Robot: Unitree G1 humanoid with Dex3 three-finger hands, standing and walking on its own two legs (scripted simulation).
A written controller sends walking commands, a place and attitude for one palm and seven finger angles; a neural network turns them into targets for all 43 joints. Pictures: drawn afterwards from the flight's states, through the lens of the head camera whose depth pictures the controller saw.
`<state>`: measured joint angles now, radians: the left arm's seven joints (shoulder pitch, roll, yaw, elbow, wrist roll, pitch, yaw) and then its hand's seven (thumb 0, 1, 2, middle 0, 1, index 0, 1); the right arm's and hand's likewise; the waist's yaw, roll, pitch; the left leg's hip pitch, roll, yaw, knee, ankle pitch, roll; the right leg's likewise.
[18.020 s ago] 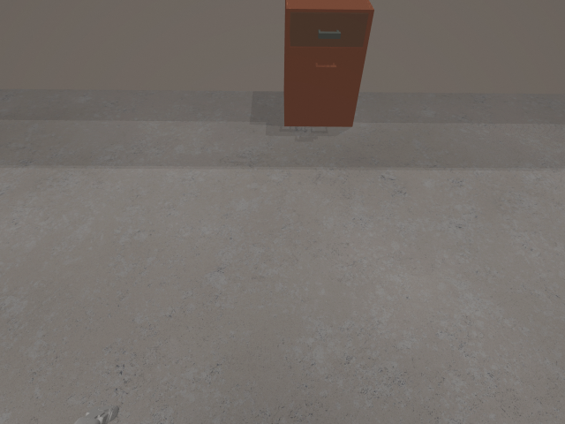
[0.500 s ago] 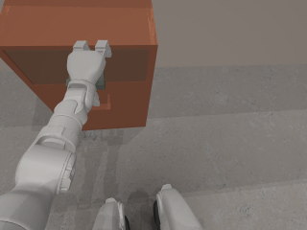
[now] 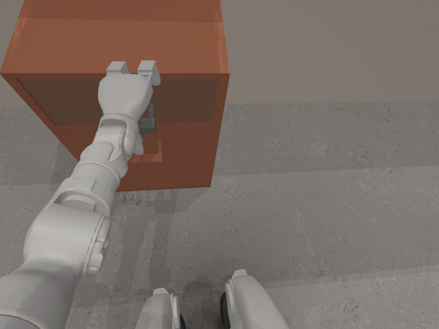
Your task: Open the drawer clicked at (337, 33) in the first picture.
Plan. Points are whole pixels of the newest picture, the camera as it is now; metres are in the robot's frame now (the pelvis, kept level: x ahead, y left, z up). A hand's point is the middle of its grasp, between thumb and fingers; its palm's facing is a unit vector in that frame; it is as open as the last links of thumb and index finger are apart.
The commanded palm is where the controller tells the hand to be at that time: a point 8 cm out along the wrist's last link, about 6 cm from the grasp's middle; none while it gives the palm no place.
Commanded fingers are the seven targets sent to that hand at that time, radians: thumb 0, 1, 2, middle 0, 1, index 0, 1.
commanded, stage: lift the fingers back up to retry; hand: left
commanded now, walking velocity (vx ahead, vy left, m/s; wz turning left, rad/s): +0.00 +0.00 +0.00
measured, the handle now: (130, 117) +0.57 +0.13 -0.08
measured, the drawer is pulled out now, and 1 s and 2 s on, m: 0.00 0.00 0.00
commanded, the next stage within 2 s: re-aim the fingers above the handle in 0.52 s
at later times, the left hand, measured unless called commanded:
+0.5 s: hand (120, 112) +0.53 +0.13 +0.00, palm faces -0.06 -0.05 -1.00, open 13.8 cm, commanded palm +0.51 +0.14 +0.03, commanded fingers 0.00 -0.50 0.30 -0.30 -1.20 -0.30 -1.20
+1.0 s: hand (115, 120) +0.53 +0.14 -0.02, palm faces -0.12 -0.02 -0.99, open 13.9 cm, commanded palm +0.51 +0.14 +0.03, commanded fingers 0.00 -0.50 0.30 -0.30 -1.20 -0.30 -1.20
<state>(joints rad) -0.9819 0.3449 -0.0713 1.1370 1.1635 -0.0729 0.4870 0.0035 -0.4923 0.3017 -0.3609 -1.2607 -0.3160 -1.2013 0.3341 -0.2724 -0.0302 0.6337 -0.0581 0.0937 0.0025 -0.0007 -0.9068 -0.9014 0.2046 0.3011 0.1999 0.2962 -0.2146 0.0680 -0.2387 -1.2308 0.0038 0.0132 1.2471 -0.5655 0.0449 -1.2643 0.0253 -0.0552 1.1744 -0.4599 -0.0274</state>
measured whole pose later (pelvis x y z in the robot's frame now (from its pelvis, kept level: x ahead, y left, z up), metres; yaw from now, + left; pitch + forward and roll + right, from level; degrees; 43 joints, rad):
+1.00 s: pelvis +0.01 +0.00 +0.01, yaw +0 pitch +31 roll -2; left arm -0.98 0.39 -0.10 1.23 1.11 0.05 0.43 0.00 -0.49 0.30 -0.32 -1.20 -0.31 -1.20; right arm 0.32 -0.24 -0.02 0.67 -0.04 0.09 0.02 0.00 -0.91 -0.90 0.20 0.30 0.20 0.30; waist -0.20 0.08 -0.20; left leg -1.17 0.00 0.02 1.18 -0.54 0.04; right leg -1.21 0.03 -0.05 1.11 -0.44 -0.03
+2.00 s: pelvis +0.00 +0.00 +0.02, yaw +1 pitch +28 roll -2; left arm -0.85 0.35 -0.14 1.10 1.08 0.06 0.52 0.00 -0.49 0.30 -0.33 -1.20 -0.32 -1.20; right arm 0.26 -0.22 -0.04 0.71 -0.04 0.10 0.03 0.00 -0.91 -0.90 0.20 0.30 0.20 0.30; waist -0.12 0.06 -0.18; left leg -1.12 -0.02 0.01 1.15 -0.53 0.05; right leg -1.15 0.01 -0.05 1.09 -0.44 -0.02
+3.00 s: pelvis +0.01 -0.01 +0.01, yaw +1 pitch +30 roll +0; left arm -0.76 0.37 -0.09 1.05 1.13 -0.07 0.47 0.00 -0.49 0.30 -0.33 -1.20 -0.31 -1.20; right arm 0.33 -0.23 -0.04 0.70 -0.05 0.08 0.00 0.00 -0.91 -0.90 0.20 0.30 0.20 0.30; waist -0.13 0.05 -0.20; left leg -1.14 0.00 0.02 1.17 -0.55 0.03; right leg -1.20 0.02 -0.04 1.13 -0.46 -0.04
